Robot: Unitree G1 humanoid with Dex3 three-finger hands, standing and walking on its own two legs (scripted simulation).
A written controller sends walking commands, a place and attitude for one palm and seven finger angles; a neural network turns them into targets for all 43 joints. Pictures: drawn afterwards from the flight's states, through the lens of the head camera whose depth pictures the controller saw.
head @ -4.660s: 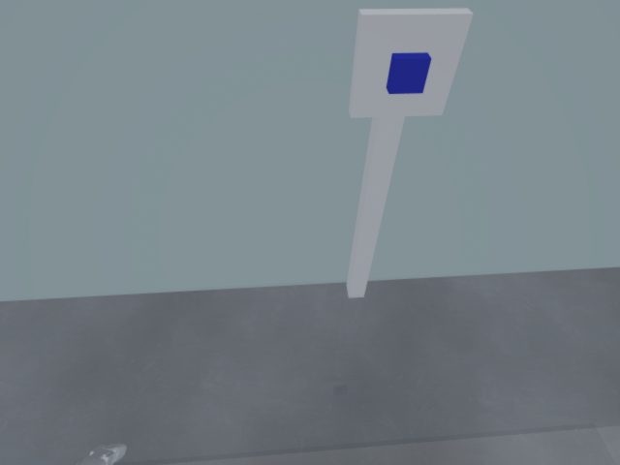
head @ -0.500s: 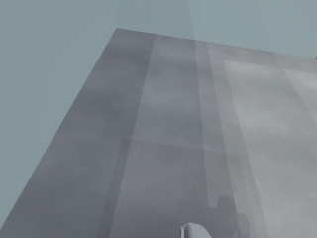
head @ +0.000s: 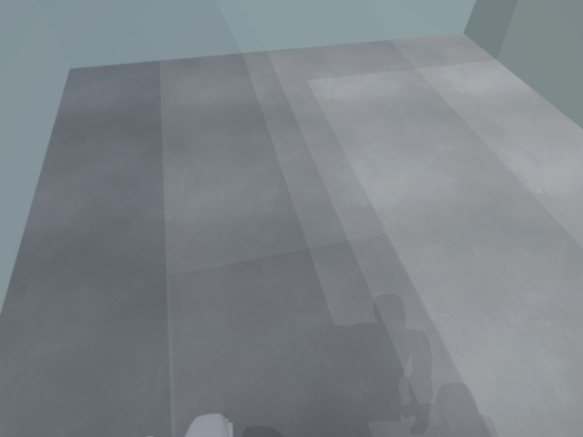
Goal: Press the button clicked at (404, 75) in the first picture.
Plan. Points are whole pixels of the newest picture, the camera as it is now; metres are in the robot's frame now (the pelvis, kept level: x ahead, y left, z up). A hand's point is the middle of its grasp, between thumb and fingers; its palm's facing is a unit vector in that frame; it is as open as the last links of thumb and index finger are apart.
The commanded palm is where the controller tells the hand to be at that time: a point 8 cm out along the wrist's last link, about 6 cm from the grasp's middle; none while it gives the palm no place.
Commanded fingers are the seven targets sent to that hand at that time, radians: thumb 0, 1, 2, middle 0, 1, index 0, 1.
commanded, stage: walk to a spot facing it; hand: left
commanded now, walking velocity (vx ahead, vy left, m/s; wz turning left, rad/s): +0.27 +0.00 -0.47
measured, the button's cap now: out of the picture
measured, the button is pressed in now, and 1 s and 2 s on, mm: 0 0 0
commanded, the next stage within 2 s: turn to face it in 0.14 s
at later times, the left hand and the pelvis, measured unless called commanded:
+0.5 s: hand (138, 402) +0.20 +0.26 -0.18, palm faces -0.05 -0.99 -0.16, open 7.4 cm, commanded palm none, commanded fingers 0.00 0.90 0.90 -0.20 -0.30 -0.20 -0.30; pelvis +0.18 +0.08 +0.01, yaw -8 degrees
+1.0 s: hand (160, 349) +0.27 +0.23 -0.13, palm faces +0.14 -0.95 -0.29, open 7.4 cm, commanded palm none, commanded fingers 0.00 0.90 0.90 -0.20 -0.30 -0.20 -0.30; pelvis +0.16 +0.02 +0.01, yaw +8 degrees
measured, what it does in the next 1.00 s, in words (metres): walks ahead: left foot, then right foot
